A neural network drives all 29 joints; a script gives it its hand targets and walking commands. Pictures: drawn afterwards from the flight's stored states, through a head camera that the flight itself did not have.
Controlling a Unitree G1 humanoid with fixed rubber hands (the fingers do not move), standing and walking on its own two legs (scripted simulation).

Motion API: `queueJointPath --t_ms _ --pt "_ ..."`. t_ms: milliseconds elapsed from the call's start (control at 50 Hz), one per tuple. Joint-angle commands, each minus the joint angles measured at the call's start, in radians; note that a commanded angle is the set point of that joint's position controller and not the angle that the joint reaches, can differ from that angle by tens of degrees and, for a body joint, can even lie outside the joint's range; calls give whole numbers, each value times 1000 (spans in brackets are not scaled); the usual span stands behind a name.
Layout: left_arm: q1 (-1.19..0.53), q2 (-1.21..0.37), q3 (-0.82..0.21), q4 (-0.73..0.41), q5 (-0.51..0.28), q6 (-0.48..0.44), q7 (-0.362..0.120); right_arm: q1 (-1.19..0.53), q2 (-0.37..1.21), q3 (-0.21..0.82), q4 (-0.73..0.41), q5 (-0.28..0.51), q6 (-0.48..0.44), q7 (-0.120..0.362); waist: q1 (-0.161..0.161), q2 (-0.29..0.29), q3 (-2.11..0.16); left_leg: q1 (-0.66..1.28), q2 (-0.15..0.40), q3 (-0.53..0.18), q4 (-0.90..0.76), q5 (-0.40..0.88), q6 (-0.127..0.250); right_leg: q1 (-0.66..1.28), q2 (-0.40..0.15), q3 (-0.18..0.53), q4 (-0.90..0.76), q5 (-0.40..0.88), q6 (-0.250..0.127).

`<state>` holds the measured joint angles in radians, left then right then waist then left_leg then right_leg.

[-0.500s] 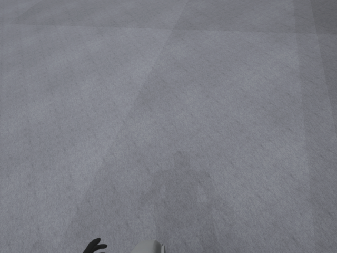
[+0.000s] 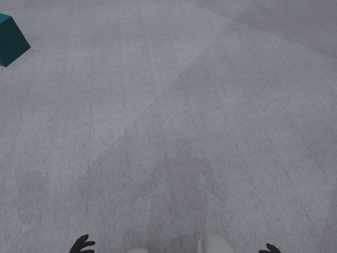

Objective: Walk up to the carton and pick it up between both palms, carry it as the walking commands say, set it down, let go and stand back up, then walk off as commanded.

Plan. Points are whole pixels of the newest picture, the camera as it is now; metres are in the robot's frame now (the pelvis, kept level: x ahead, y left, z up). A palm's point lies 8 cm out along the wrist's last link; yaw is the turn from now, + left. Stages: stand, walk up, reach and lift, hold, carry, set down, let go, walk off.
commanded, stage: walk up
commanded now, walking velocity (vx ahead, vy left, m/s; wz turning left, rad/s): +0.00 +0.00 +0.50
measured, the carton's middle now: (1, 40) +1.66 +1.42 -0.62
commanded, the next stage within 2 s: none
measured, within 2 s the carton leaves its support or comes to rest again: neither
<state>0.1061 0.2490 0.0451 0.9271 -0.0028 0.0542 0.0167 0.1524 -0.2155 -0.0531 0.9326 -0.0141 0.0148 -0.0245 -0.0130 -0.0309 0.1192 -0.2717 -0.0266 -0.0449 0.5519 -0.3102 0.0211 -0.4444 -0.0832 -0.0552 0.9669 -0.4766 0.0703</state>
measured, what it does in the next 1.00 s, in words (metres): steps to the left, turning left: right foot, then left foot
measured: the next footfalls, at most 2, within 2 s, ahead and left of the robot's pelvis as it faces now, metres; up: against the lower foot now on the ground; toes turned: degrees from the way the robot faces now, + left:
right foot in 0.14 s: +0.06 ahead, -0.13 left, +0.00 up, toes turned +0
left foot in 0.74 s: +0.14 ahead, +0.28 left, +0.00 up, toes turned +27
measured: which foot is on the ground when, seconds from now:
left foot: down 0.00-0.14, up 0.16-0.72, down 0.74-1.00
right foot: up 0.00-0.12, down 0.14-0.74, up 0.76-1.00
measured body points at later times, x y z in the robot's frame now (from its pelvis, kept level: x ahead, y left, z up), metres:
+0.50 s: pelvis +0.03 +0.00 +0.00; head +0.05 -0.06 +0.45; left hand -0.09 +0.25 -0.10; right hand +0.21 -0.23 -0.16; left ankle +0.00 +0.19 -0.62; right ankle +0.02 -0.13 -0.73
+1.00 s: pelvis +0.15 +0.19 +0.00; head +0.17 +0.24 +0.45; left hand +0.16 +0.46 -0.15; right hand +0.25 -0.02 -0.13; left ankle +0.11 +0.26 -0.73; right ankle +0.23 +0.07 -0.64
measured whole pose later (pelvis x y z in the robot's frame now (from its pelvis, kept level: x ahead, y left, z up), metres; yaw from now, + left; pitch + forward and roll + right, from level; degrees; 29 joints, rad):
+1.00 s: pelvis +0.15 +0.19 +0.00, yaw +29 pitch -1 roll +0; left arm 0.08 0.25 0.03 0.97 0.03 -0.03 -0.03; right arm 0.31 -0.14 -0.03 1.05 -0.01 -0.07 0.00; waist -0.05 -0.08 0.09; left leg -0.21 -0.06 -0.01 0.48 -0.26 0.06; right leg -0.59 -0.13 -0.08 1.21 -0.23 0.04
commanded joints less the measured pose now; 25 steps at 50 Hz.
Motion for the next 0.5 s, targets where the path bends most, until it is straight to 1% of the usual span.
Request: queueJointPath --t_ms 0,20,40,60,80,100,120,140,160,180,200,220,240,260,280,300,320,340,360,380,400,420,440,460,480 --pt "5 74 13 -113 7 -19 10 93 -206 -51 -19 1 3 -6 -27 230 -150 142 229 -220 -81 841 150 80 32 -22 -220 -4 2" --pt "3 74 13 -112 6 -17 11 79 -213 -51 -15 1 6 -1 -20 198 -169 117 211 -276 -103 785 142 139 69 -5 -283 10 -4" --pt "50 72 7 -102 7 -24 13 49 -204 -50 -21 4 7 0 10 225 -199 120 187 -213 -97 712 111 217 60 -18 -391 118 -10" --pt "130 69 11 -75 10 -35 18 63 -207 -41 -31 11 11 -5 33 129 -218 63 167 -221 -7 629 74 336 36 -28 -533 226 -21" --pt "200 145 30 -46 24 -47 27 47 -162 -35 -37 21 6 -4 74 -70 -231 -94 62 -159 125 417 6 517 -116 111 -585 515 -58" --pt "258 239 45 -34 29 -43 30 -7 -96 -14 -80 3 9 -6 121 -257 -247 -295 -65 -40 331 -209 -45 601 -363 327 -627 857 -171" --pt "221 231 44 -34 23 -35 24 -36 -128 -18 -94 3 20 -10 111 -219 -229 -307 -16 -26 509 -368 -47 523 -425 325 -576 916 -249" --pt "137 204 47 -60 26 -37 28 -38 -147 -22 -76 2 23 5 89 -175 -176 -309 20 -12 594 -334 -46 441 -425 290 -570 850 -296" --pt "68 178 42 -67 26 -35 28 -8 -156 -28 -67 -1 30 14 57 -171 -125 -301 47 -13 620 -278 -52 352 -370 215 -576 779 -267" --pt "35 176 31 -80 17 -34 26 -20 -162 -29 -65 7 41 22 38 -153 -75 -276 65 6 612 -216 -61 278 -325 136 -632 632 -221" --pt "47 141 24 -95 17 -42 25 -1 -130 -22 -77 9 50 39 26 -195 -71 -311 50 29 609 -158 -70 265 -284 112 -663 556 -181" --pt "35 160 34 -60 19 -54 30 -15 -118 -33 -61 -5 51 54 28 -194 -81 -312 58 22 623 -113 -87 247 -285 96 -678 469 -181" --pt "335 243 65 32 3 -35 69 -92 -173 -32 -137 -39 75 113 74 14 -136 -478 54 -97 731 -48 -101 465 -396 413 -745 93 -85" --pt "369 233 63 38 -4 -37 68 -48 -159 -34 -126 -43 74 132 58 -55 -122 -534 68 -129 716 3 -90 505 -378 411 -765 -63 -25" --pt "274 199 56 49 2 -61 54 -52 -134 -29 -127 -37 60 134 47 -192 -83 -523 105 -105 637 52 -85 473 -335 291 -758 -73 -36" --pt "269 194 53 44 5 -71 55 -74 -132 -18 -110 -42 53 136 58 -148 -77 -547 87 -71 659 73 -68 497 -329 279 -766 -50 -64" --pt "288 169 61 58 -7 -73 58 -56 -127 -24 -102 -50 50 147 50 -168 -71 -541 92 -66 674 99 -74 514 -314 213 -740 91 -40" --pt "331 191 60 63 1 -80 60 -89 -133 -24 -115 -48 53 147 61 -135 -87 -589 91 -60 719 75 -76 579 -356 222 -723 188 -80" --pt "329 169 53 73 4 -90 52 -69 -122 -20 -100 -47 54 144 64 -153 -61 -570 115 -45 727 92 -74 503 -349 158 -735 189 -75" --pt "339 188 58 85 10 -88 54 -96 -119 -14 -115 -49 51 153 68 -168 -4 -577 117 -20 714 88 -91 454 -371 155 -753 205 -93" --pt "369 190 59 93 14 -88 50 -104 -123 -11 -118 -46 58 154 77 -174 -2 -539 123 -20 709 87 -82 419 -384 133 -742 257 -77" --pt "358 160 53 100 15 -91 45 -98 -120 -13 -113 -41 55 151 77 -189 18 -507 124 -15 653 131 -76 406 -336 98 -738 279 -44" --pt "365 155 52 120 12 -88 44 -118 -105 -4 -123 -42 55 159 71 -216 64 -481 134 14 640 145 -90 325 -343 79 -756 307 -50" --pt "363 157 54 113 21 -90 41 -159 -110 -2 -130 -31 52 149 84 -184 94 -499 135 19 570 137 -103 337 -348 75 -778 278 -81" --pt "344 155 55 112 26 -98 33 -161 -93 -4 -127 -21 47 148 81 -229 117 -429 144 23 509 162 -94 254 -332 29 -808 199 -77"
